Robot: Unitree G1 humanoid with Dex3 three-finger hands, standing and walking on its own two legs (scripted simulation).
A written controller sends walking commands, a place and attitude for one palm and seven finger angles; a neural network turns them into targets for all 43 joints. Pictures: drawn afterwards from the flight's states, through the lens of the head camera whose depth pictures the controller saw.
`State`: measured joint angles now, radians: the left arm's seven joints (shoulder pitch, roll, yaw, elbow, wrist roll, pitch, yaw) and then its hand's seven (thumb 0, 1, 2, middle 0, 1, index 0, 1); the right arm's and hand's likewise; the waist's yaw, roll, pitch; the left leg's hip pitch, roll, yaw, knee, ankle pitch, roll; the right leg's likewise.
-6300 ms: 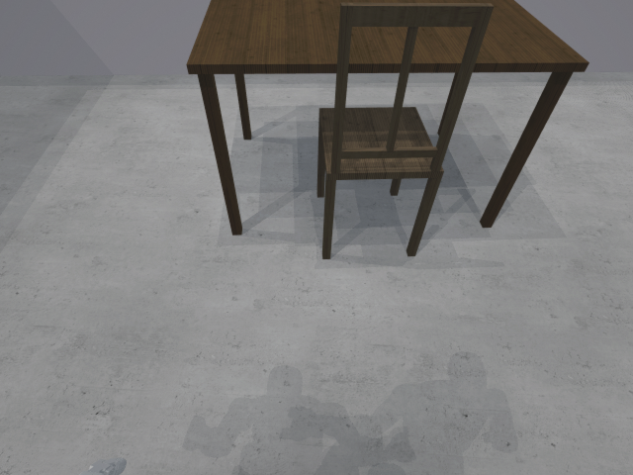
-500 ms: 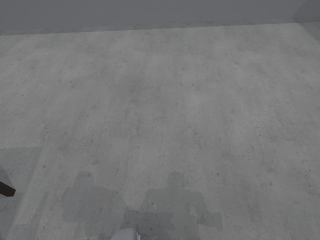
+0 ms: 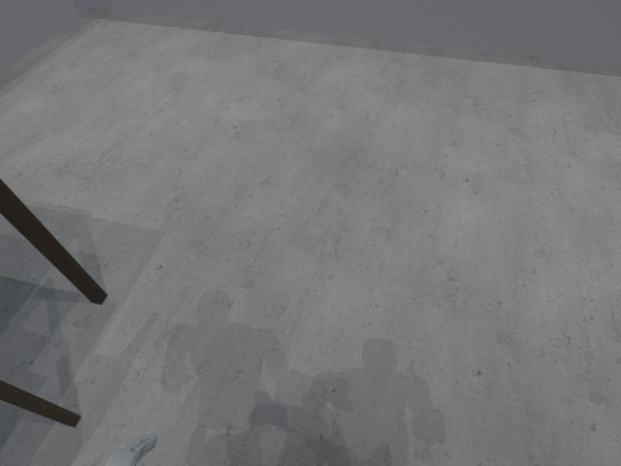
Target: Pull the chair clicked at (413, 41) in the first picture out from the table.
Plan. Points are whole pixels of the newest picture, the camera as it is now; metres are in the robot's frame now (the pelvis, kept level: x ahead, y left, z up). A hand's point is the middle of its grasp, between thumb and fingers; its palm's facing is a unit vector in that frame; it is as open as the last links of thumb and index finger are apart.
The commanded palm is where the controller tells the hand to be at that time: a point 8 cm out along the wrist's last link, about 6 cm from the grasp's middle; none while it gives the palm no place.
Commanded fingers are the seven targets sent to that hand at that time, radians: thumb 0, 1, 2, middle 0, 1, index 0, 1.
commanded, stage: turn to face it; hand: left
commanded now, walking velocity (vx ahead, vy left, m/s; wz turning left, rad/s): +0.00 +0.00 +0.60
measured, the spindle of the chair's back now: out of the picture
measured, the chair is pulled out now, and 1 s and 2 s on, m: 0.00 0.00 0.00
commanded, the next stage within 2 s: none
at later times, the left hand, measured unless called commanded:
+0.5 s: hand out of the picture -0.04 +0.24 -0.19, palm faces +0.36 -0.90 -0.24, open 7.4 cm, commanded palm none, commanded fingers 0.00 0.90 0.90 -0.20 -0.30 -0.20 -0.30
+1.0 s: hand out of the picture -0.02 +0.22 -0.13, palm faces +0.57 -0.77 -0.28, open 7.4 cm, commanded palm none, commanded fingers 0.00 0.90 0.90 -0.20 -0.30 -0.20 -0.30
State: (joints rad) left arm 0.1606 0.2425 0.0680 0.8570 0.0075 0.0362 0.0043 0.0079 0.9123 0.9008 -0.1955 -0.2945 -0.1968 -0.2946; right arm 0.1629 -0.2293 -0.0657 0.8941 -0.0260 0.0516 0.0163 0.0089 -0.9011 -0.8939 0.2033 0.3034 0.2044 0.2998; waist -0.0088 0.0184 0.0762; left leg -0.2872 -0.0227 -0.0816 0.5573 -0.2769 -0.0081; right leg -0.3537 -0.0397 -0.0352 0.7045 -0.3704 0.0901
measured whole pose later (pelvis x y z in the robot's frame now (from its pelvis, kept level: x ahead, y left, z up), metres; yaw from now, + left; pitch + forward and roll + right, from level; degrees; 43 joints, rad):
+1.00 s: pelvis -0.01 -0.02 +0.00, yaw +37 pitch +0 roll +0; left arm 0.14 0.20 0.04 0.83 0.02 0.02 0.02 0.01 0.91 0.90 -0.20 -0.29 -0.20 -0.30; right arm 0.24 -0.25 -0.10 0.93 -0.02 0.08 0.02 0.01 -0.90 -0.89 0.20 0.30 0.20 0.30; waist -0.04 0.06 0.05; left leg -0.46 -0.08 -0.11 0.88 -0.43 -0.02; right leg -0.26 -0.03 -0.06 0.57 -0.30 -0.01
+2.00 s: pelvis -0.02 -0.03 +0.01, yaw +70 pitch -1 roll +2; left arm 0.19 0.18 0.03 0.85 0.01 0.02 0.02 0.01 0.91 0.90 -0.20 -0.30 -0.20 -0.30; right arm 0.26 -0.25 -0.09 0.95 -0.03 0.08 0.02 0.01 -0.91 -0.89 0.20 0.30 0.20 0.30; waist -0.03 0.06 0.05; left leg -0.48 -0.06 -0.08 1.09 -0.40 -0.03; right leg -0.23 -0.03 -0.07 0.53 -0.28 -0.03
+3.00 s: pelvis +0.03 +0.16 +0.00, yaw +77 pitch -1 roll -1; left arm 0.15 0.16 0.04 1.01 0.02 -0.06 0.00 0.00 0.91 0.90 -0.20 -0.29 -0.20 -0.29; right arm 0.39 -0.15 -0.05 1.12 -0.02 0.00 -0.01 0.01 -0.91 -0.89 0.20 0.30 0.20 0.30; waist -0.04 0.03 0.06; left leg -0.40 0.08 0.02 1.21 -0.39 0.03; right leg -0.30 0.00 -0.16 0.54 -0.23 -0.06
